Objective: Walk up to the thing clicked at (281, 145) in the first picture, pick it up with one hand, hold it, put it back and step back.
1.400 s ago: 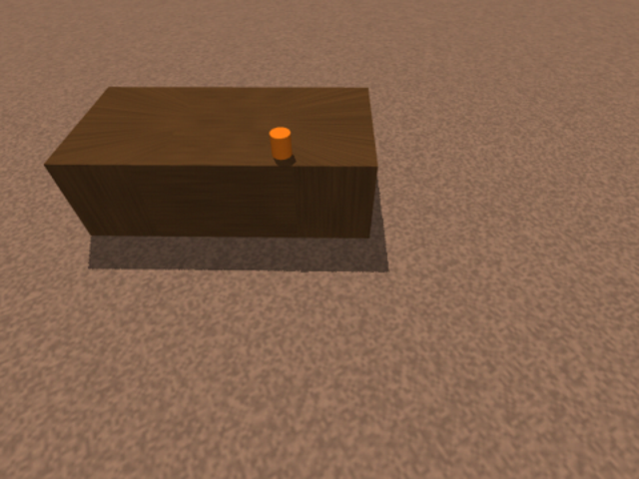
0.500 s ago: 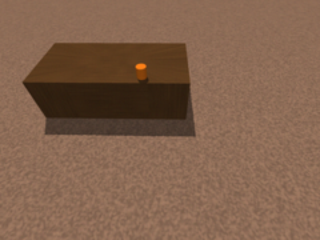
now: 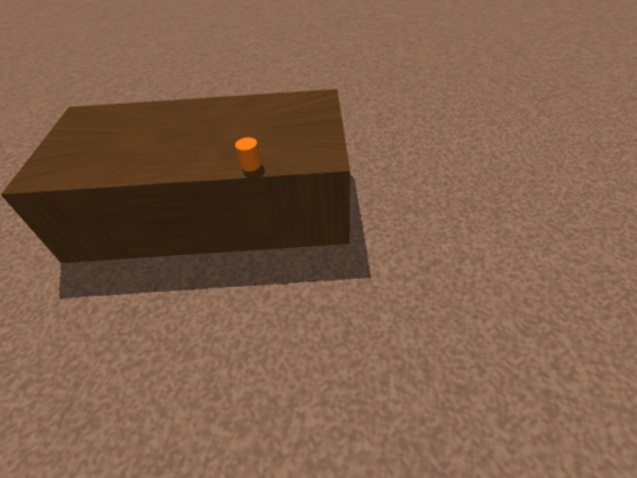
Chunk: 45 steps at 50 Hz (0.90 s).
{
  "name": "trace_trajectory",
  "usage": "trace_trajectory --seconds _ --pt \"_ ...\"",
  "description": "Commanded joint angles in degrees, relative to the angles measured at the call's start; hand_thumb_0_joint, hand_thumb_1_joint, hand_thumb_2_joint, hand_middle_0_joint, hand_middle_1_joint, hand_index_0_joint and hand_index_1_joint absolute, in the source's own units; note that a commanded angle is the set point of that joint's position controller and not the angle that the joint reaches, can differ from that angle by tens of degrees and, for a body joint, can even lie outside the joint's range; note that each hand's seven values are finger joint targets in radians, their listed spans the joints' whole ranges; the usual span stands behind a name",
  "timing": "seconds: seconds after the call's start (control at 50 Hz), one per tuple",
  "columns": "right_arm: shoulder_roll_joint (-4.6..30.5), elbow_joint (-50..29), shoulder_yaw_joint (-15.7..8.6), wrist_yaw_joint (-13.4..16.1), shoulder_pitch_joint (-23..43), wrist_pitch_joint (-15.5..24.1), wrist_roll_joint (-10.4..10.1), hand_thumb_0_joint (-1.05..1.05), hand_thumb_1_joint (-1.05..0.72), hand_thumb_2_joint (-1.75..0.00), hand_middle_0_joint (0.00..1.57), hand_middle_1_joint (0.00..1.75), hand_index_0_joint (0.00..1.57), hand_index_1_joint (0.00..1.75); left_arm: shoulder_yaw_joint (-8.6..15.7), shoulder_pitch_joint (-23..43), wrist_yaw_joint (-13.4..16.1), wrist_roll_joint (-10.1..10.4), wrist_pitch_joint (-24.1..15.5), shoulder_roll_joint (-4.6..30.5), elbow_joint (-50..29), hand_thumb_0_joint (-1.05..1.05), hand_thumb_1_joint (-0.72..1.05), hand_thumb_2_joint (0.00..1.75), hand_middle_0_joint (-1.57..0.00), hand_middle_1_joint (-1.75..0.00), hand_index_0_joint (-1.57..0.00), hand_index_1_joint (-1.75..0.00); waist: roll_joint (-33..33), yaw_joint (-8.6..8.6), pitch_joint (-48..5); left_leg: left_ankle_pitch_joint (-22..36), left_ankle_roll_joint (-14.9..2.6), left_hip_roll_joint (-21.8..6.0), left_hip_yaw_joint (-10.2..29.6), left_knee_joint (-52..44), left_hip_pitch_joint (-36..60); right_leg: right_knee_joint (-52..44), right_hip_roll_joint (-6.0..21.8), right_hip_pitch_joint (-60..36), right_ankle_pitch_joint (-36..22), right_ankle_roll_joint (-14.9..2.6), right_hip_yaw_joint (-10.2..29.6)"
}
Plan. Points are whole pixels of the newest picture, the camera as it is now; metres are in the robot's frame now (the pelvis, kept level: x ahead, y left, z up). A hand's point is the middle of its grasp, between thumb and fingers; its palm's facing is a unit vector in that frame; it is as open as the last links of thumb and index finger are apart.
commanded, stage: walk up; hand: left
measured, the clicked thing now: (248, 154) +1.22 +0.28 -0.33
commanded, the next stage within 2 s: none
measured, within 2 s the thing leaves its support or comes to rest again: neither
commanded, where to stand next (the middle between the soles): +0.83 +0.07 m, yaw -1 degrees
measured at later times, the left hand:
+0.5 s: hand (170, 439) +0.23 +0.26 -0.17, palm faces +0.02 -0.94 -0.34, open 7.4 cm
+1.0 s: hand (208, 287) +0.48 +0.23 -0.11, palm faces +0.01 -0.90 -0.43, open 7.4 cm
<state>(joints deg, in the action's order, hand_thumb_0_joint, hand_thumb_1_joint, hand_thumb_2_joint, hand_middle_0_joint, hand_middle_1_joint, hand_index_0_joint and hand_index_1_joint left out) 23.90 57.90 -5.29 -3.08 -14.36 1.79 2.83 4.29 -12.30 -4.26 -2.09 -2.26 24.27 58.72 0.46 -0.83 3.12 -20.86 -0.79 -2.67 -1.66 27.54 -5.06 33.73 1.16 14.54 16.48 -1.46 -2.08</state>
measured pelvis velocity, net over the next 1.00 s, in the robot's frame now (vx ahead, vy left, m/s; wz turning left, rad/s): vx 0.42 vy -0.04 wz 0.01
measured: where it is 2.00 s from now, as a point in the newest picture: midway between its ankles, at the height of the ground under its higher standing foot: (316, 327)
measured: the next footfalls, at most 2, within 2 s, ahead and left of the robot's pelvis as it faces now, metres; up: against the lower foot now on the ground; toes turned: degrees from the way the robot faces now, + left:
left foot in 0.40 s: +0.34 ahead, +0.10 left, +0.00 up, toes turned +4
right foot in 0.84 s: +0.52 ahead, -0.16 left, +0.00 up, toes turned -4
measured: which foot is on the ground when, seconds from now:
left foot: down 0.00-0.00, up 0.02-0.38, down 0.40-0.88, up 0.90-1.00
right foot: down 0.00-0.44, up 0.46-0.82, down 0.84-1.00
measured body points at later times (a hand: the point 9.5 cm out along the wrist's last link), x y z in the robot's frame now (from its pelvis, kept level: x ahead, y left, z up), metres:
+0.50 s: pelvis +0.22 +0.00 -0.01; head +0.26 +0.01 +0.43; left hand +0.23 +0.31 -0.14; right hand +0.36 -0.29 -0.11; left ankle +0.30 +0.10 -0.73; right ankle +0.05 -0.10 -0.66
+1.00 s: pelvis +0.42 -0.04 -0.01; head +0.43 -0.08 +0.44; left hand +0.48 +0.28 -0.09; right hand +0.49 -0.36 -0.14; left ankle +0.38 +0.10 -0.66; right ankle +0.48 -0.16 -0.73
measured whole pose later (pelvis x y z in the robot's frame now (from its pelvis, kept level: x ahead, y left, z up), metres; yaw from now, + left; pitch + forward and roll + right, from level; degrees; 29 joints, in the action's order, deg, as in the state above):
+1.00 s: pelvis +0.42 -0.04 -0.01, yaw +0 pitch -4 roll +1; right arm 25.1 49.8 -3.4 -3.1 -17.8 0.8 0.7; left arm 2.5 -17.3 -2.2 -0.6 -5.6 21.2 48.6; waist 4.5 1.2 4.9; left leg -25.3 -1.7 0.7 1.8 64.2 -21.4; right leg 35.5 3.5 17.7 14.2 -1.0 -3.0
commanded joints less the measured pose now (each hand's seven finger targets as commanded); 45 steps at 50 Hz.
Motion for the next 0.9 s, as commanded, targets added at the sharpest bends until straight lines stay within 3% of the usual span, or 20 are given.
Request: trace_trajectory --seconds 0.0,0.02,0.04,0.1,0.14,0.22,0.3,0.34,0.38,0.4,0.42,0.44,0.5,0.56,0.68,0.8,0.82,0.84,0.86,0.88 --pt "6.9 -11.1 -0.6 0.6 11.4 0.8 -1.4 0.0 -0.9 -0.9 0.2 0.3 0.2 0.3 5.6 -13.1 2.7 -0.4 -3.1 19.9 -2.0 0.0 0.9 0.9 -0.2 -0.3 -0.2 -0.3 -13.3 9.03 -0.4 -11.1 -0.81 6.9 5.2 33.3 -38.9 -27.7 20.1 -24.3 19.7 -4.86 39.0" --pt "10.9 -9.4 -1.3 0.8 7.9 0.7 -1.4 0.0 -0.9 -0.9 0.2 0.3 0.2 0.3 5.3 -6.6 2.6 0.1 -2.9 19.6 -5.0 0.0 0.9 0.9 -0.2 -0.3 -0.2 -0.3 -6.7 6.37 1.9 -7.2 -1.32 2.8 8.9 34.1 -36.8 -27.7 22.6 -20.1 23.2 -8.22 39.1" --pt "11.8 -8.2 -1.4 0.7 6.7 1.2 -1.8 0.0 -0.9 -0.9 0.2 0.3 0.2 0.3 4.8 -4.4 2.8 0.6 -3.3 18.1 -6.7 0.0 0.9 0.9 -0.2 -0.3 -0.2 -0.3 -4.9 5.05 3.9 -3.9 -1.65 1.4 9.7 35.2 -37.4 -26.4 20.9 -19.2 14.4 -8.62 34.1" --pt "10.1 -5.9 -0.9 0.3 2.8 1.1 -2.3 0.0 -0.9 -0.9 0.2 0.3 0.2 0.3 3.0 -3.1 3.6 2.1 -4.1 12.4 -7.0 0.0 0.9 0.9 -0.2 -0.3 -0.2 -0.3 -5.8 1.63 3.4 5.7 -1.59 1.9 11.1 31.4 -30.2 -21.4 10.6 -17.2 -18.9 -0.85 13.1" --pt "9.4 -6.7 -0.7 -0.2 2.1 0.5 -2.3 0.0 -0.9 -0.9 0.2 0.3 0.2 0.3 2.8 -3.6 3.6 2.0 -4.1 11.8 -7.7 0.0 0.9 0.9 -0.2 -0.3 -0.2 -0.3 -7.3 1.13 2.8 8.3 -0.45 2.6 8.8 28.6 -27.5 -19.9 9.2 -15.6 -30.6 -2.12 6.6" --pt "8.7 -10.4 -0.8 -1.1 8.2 0.0 -2.1 0.0 -0.9 -0.9 0.2 0.3 0.2 0.3 3.1 -3.3 3.6 1.7 -3.7 12.3 -10.2 0.0 0.9 0.9 -0.2 -0.3 -0.2 -0.3 -7.1 2.72 5.1 12.1 0.85 2.5 4.3 14.9 -25.3 -21.6 7.8 -12.8 -26.3 -3.0 2.1" --pt "8.0 -12.5 -1.0 -1.4 12.1 0.6 -1.3 0.0 -0.9 -0.9 0.2 0.3 0.2 0.3 3.0 -5.6 3.7 1.6 -3.2 13.1 -10.6 0.0 0.9 0.9 -0.2 -0.3 -0.2 -0.3 -6.0 4.43 3.6 16.6 -1.35 0.1 -0.5 4.7 -18.9 -20.3 11.1 -14.2 -26.4 -4.68 4.0" --pt "9.0 -11.7 -1.9 -1.2 6.7 0.8 -0.9 0.0 -0.9 -0.9 0.2 0.3 0.2 0.3 3.1 -3.9 4.0 1.9 -3.2 13.8 -11.4 0.0 0.9 0.9 -0.2 -0.3 -0.2 -0.3 -5.1 1.29 0.7 16.7 -3.77 -0.1 0.1 3.8 -13.1 -14.4 12.4 -15.1 -32.6 -5.6 4.5" --pt "10.9 -9.5 -3.3 -0.6 -3.3 1.4 0.1 0.0 -0.9 -0.9 0.2 0.3 0.2 0.3 2.4 -5.5 4.4 2.5 -2.9 12.7 -12.0 0.0 0.9 0.9 -0.2 -0.3 -0.2 -0.3 1.7 -3.23 -6.0 16.3 -6.1 2.7 -1.2 -0.2 1.8 4.7 8.3 -11.5 -36.3 -4.19 0.3" --pt "14.1 -8.9 -4.8 0.0 -10.8 1.5 1.1 0.0 -0.9 -0.9 0.2 0.3 0.2 0.3 1.7 -8.6 4.5 2.8 -2.7 10.4 -12.8 0.0 0.9 0.9 -0.2 -0.3 -0.2 -0.3 8.3 -6.42 -12.7 9.8 -10.07 -3.0 8.5 -0.4 15.2 21.9 3.8 -1.0 -26.7 -2.2 -0.6" --pt "17.6 -10.6 -6.1 0.6 -12.3 1.9 0.9 0.0 -0.9 -0.9 0.2 0.3 0.2 0.3 1.3 -13.3 4.3 3.9 -2.5 6.6 -12.7 0.0 0.9 0.9 -0.2 -0.3 -0.2 -0.3 18.8 -5.15 -16.8 7.5 -16.55 -18.0 35.8 -3.4 25.8 36.1 -8.2 15.5 10.7 0.5 1.8" --pt "17.0 -10.9 -6.0 0.8 -10.1 1.9 -1.8 0.0 -0.9 -0.9 0.2 0.3 0.2 0.3 2.0 -11.5 5.0 3.4 -2.1 12.3 -11.8 0.0 0.9 0.9 -0.2 -0.3 -0.2 -0.3 12.2 -5.09 -16.9 1.3 -20.89 -21.6 44.5 -9.4 23.6 41.5 -5.4 18.2 16.3 -2.27 8.1" --pt "11.7 -13.6 -3.1 1.6 -0.6 2.0 -3.1 0.0 -0.9 -0.9 0.2 0.3 0.2 0.3 1.1 -9.6 3.8 3.1 -2.8 11.8 -11.4 0.0 0.9 0.9 -0.2 -0.3 -0.2 -0.3 3.0 -0.8 -4.1 9.1 -11.83 -14.8 20.8 -12.4 3.2 36.6 -0.1 14.2 5.9 -2.02 12.1" --pt "10.3 -13.5 -2.4 1.6 -1.8 3.2 -2.6 0.0 -0.9 -0.9 0.2 0.3 0.2 0.3 1.0 -10.5 2.9 3.0 -2.1 9.6 -11.5 0.0 0.9 0.9 -0.2 -0.3 -0.2 -0.3 3.5 -0.17 -1.0 24.3 -11.91 -11.0 10.5 -12.2 -2.7 32.7 0.3 11.8 2.5 -0.13 8.3" --pt "12.6 -15.9 -2.9 0.4 0.5 4.3 -2.0 0.0 -0.9 -0.9 0.2 0.3 0.2 0.3 1.4 -5.7 1.2 1.7 -2.7 8.7 -13.7 0.0 0.9 0.9 -0.2 -0.3 -0.2 -0.3 7.8 0.38 3.6 14.4 -13.43 -10.8 4.5 -13.3 -8.7 7.6 5.8 9.4 -3.5 1.87 2.5" --pt "11.2 -17.8 -2.0 -0.3 1.9 2.5 -2.0 0.0 -0.9 -0.9 0.2 0.3 0.2 0.3 3.8 -11.5 1.8 1.2 -3.4 11.3 -10.4 0.0 0.9 0.9 -0.2 -0.3 -0.2 -0.3 3.1 4.33 -2.4 3.6 -8.59 -6.1 3.1 1.8 -18.7 0.0 0.3 -12.0 -8.3 -0.32 -2.0" --pt "8.9 -17.6 -1.2 -0.3 -0.6 2.3 -2.0 0.0 -0.9 -0.9 0.2 0.3 0.2 0.3 4.7 -15.3 2.4 1.0 -3.8 13.1 -9.6 0.0 0.9 0.9 -0.2 -0.3 -0.2 -0.3 -3.2 6.19 -5.5 5.5 -6.96 -3.5 1.1 13.0 -20.8 -2.0 0.8 -18.3 -3.3 -1.36 0.7" --pt "5.4 -17.9 -0.1 -0.3 -4.1 2.2 -2.2 0.0 -0.9 -0.9 0.2 0.3 0.2 0.3 6.1 -18.8 3.1 0.6 -4.4 17.5 -9.7 0.0 0.9 0.9 -0.2 -0.3 -0.2 -0.3 -15.6 7.42 -7.0 -1.5 -3.78 3.0 -3.3 30.1 -27.7 -11.1 12.4 -20.9 9.7 -5.35 19.3" --pt "6.8 -17.2 -0.1 0.0 -6.1 1.6 -2.3 0.0 -0.9 -0.9 0.2 0.3 0.2 0.3 5.6 -17.3 3.4 1.0 -4.9 19.4 -12.0 0.0 0.9 0.9 -0.2 -0.3 -0.2 -0.3 -13.8 5.7 -4.9 -9.6 -1.49 6.6 2.5 39.0 -31.9 -19.9 23.2 -18.0 13.2 -9.46 38.9" --pt "11.7 -16.4 -1.3 0.5 -5.4 1.0 -1.8 0.0 -0.9 -0.9 0.2 0.3 0.2 0.3 5.2 -12.8 3.5 1.7 -4.5 20.5 -12.5 0.0 0.9 0.9 -0.2 -0.3 -0.2 -0.3 -10.8 4.52 -2.8 -10.8 -1.34 2.8 5.6 42.6 -32.0 -20.6 26.2 -13.7 17.3 -14.52 43.7"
